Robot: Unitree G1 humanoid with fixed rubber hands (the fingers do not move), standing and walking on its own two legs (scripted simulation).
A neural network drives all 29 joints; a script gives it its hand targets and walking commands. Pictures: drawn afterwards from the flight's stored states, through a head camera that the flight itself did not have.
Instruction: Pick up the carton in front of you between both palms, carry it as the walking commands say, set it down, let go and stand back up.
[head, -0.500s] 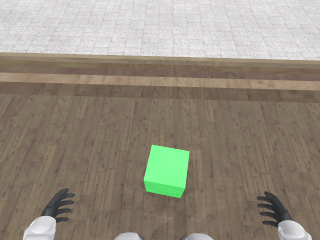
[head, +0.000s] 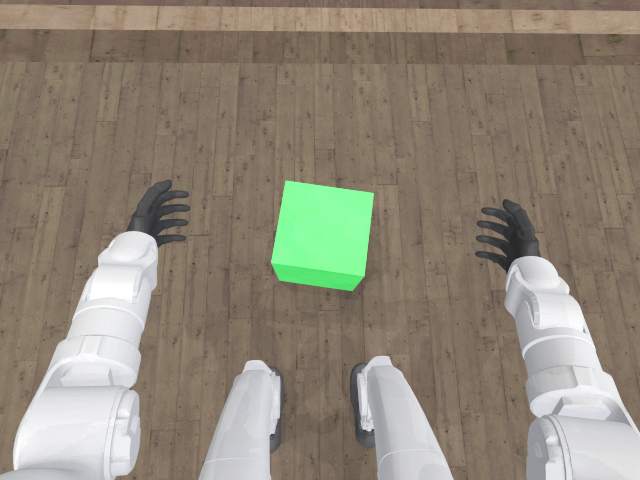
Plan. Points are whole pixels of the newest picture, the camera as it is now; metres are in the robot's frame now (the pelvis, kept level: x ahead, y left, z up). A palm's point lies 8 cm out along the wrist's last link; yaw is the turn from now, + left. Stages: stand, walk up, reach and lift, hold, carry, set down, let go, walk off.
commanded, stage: reach and lift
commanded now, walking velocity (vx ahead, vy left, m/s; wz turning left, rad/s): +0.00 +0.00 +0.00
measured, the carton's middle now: (322, 241) +0.52 -0.03 -0.57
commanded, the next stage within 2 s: none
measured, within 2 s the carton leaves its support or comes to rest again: neither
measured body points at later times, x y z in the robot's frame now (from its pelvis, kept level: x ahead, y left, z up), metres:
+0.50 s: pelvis -0.01 +0.01 -0.04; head +0.32 +0.01 +0.26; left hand +0.58 +0.16 -0.15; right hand +0.51 -0.22 -0.15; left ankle +0.06 +0.12 -0.66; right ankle +0.06 -0.13 -0.66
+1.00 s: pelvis -0.03 +0.01 -0.22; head +0.34 +0.01 +0.04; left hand +0.55 +0.16 -0.39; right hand +0.49 -0.22 -0.38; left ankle +0.06 +0.13 -0.66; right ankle +0.06 -0.13 -0.66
